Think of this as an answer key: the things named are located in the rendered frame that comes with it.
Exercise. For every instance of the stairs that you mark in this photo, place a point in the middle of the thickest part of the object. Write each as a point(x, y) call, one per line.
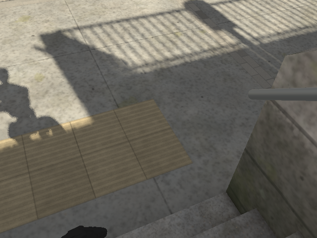
point(215, 217)

